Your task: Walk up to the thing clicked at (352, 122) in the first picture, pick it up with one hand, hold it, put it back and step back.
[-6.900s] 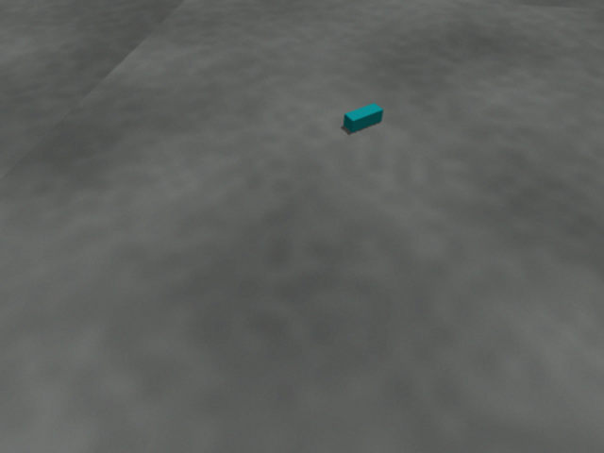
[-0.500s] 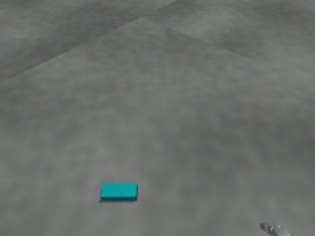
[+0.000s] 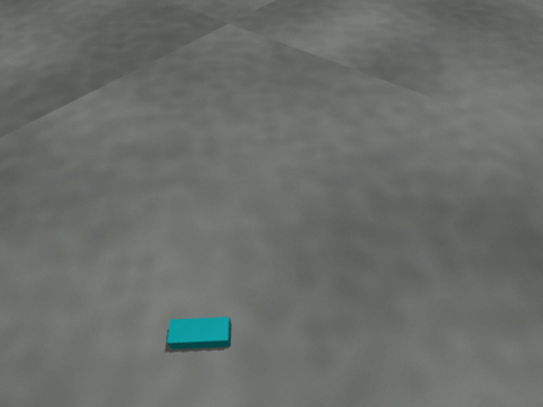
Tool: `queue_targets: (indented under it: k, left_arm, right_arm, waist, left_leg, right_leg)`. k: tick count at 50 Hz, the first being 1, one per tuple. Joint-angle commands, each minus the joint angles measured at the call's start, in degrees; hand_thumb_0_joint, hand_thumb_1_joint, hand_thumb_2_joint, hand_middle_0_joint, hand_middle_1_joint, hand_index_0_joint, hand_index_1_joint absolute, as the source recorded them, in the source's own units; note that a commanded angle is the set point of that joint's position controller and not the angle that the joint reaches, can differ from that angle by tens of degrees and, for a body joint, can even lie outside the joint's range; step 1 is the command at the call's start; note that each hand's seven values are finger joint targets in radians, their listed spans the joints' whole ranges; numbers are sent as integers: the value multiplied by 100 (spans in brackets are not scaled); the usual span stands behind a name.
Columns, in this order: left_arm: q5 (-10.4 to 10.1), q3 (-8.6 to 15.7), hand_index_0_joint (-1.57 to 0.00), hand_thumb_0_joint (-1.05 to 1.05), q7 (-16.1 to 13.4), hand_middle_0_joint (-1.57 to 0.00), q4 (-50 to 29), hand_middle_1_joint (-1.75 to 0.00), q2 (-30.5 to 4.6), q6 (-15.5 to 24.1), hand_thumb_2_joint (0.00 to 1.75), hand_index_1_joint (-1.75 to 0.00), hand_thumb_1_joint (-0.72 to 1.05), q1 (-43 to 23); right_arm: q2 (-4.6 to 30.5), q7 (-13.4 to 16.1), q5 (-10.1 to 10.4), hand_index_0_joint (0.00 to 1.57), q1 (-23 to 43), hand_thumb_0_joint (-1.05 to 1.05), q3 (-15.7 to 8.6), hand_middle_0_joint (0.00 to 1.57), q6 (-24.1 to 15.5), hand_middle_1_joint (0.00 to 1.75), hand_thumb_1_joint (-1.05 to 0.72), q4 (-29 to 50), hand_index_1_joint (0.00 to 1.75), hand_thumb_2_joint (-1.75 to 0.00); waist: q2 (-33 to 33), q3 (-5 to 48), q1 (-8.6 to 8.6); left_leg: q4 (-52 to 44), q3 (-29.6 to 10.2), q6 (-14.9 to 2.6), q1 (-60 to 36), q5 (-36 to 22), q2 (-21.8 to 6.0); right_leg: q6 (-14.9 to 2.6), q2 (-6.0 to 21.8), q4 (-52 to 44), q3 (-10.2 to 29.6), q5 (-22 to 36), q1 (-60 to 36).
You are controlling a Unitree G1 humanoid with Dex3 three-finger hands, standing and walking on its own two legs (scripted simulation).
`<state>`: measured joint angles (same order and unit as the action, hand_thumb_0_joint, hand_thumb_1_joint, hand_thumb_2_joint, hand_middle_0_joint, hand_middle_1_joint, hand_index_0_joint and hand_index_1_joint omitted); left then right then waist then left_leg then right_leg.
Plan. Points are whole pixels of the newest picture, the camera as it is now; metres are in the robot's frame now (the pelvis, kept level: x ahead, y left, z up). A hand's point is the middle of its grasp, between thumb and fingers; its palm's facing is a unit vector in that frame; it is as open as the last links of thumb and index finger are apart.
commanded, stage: walk up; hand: left
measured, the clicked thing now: (200, 333) +0.47 +0.27 -0.74
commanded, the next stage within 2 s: stand in 0.02 s
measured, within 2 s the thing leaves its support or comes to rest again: neither
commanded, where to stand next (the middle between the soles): +0.08 +0.02 m, yaw +0 degrees
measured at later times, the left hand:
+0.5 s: hand out of the picture +0.09 +0.25 -0.16, palm faces -0.01 -0.94 -0.33, open 7.4 cm
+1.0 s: hand out of the picture +0.07 +0.25 -0.16, palm faces -0.02 -0.94 -0.34, open 7.4 cm
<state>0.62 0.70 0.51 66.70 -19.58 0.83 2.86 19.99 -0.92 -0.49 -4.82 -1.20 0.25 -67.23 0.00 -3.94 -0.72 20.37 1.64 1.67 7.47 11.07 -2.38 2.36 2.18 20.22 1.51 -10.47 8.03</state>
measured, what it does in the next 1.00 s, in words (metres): stands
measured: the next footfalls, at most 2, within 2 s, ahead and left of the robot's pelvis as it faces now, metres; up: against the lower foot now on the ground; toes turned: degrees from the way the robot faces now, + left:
none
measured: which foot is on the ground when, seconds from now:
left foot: down 0.00-1.00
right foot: down 0.00-1.00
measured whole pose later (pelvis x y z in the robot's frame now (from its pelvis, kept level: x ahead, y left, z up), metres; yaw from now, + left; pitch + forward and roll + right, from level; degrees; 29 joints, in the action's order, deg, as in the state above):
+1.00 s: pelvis +0.00 +0.00 +0.00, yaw +1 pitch -2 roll +0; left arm 0.6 0.0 0.6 64.6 -20.4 0.6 5.9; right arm 20.0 -0.9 -0.6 -5.0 -0.5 0.0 -65.7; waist 0.3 -3.9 -0.1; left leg 19.1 0.9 2.0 6.2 10.6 -2.4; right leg 2.1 2.2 19.5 0.7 -10.6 6.8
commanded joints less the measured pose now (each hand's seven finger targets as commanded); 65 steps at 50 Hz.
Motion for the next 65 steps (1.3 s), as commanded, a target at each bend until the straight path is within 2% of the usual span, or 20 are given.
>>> queue_targets:
  k: [1,4,7,15,22,33,36,49,65]
  left_arm:
    - [-43,248,-20,0,-109,-20,-416,-30,-1308,90,90,-30,90,-251]
    - [-51,241,-20,0,-103,-20,-450,-30,-1272,86,90,-30,90,-198]
    - [-37,244,-20,0,-106,-20,-489,-30,-1263,80,90,-30,90,-177]
    - [-38,247,-20,0,-81,-20,-537,-30,-1289,59,90,-30,90,-189]
    - [-16,226,-20,0,-83,-20,-576,-30,-1302,72,90,-30,90,-93]
    - [-23,219,-20,0,-69,-20,-552,-30,-1318,62,90,-30,90,35]
    - [-24,202,-20,0,-75,-20,-548,-30,-1323,69,90,-30,90,55]
    - [-22,173,-20,0,-93,-20,-558,-30,-1365,78,90,-30,90,89]
    - [-16,159,-20,0,-86,-20,-587,-30,-1374,71,90,-30,90,92]
  right_arm:
    - [1166,100,4,20,383,0,-184,20,-145,30,-90,419,30,-90]
    - [1248,106,8,20,395,0,-194,20,-175,30,-90,416,30,-90]
    - [1243,116,13,20,368,0,-192,20,-171,30,-90,435,30,-90]
    - [1227,111,6,20,415,0,-176,20,-178,30,-90,491,30,-90]
    - [1238,102,8,20,425,0,-193,20,-169,30,-90,529,30,-90]
    - [1262,89,14,20,425,0,-169,20,-154,30,-90,533,30,-90]
    - [1225,79,15,20,370,0,-163,20,-150,30,-90,521,30,-90]
    - [1244,88,11,20,261,0,-155,20,-147,30,-90,504,30,-90]
    - [1288,100,0,20,171,0,-154,20,-152,30,-90,521,30,-90]
  waist:
    - [157,686,27]
    - [-24,758,31]
    - [-48,854,27]
    - [-52,593,23]
    - [-7,675,6]
    - [-32,500,55]
    - [39,506,36]
    - [60,596,32]
    - [-7,584,49]
  left_leg:
    - [-335,-489,-177,-166,-975,-556]
    - [-337,-475,-166,-274,-1252,-581]
    - [-291,-435,-188,-291,-1279,-579]
    - [-447,-435,-151,-202,-905,-542]
    - [-393,-438,-179,-377,-1002,-566]
    - [-519,-488,-180,-268,-487,-524]
    - [-500,-503,-166,-277,-588,-527]
    - [-414,-504,-190,-301,-898,-547]
    - [-407,-464,-203,-279,-883,-544]
  right_leg:
    - [-252,492,-268,327,953,-179]
    - [-254,504,-240,333,1156,-252]
    - [-247,541,-252,332,1336,-377]
    - [-244,495,-341,319,915,-233]
    - [-257,523,-352,330,1029,-172]
    - [-250,489,-430,308,552,-73]
    - [-255,480,-430,282,487,-44]
    - [-272,521,-373,276,836,-167]
    - [-290,550,-368,301,903,-206]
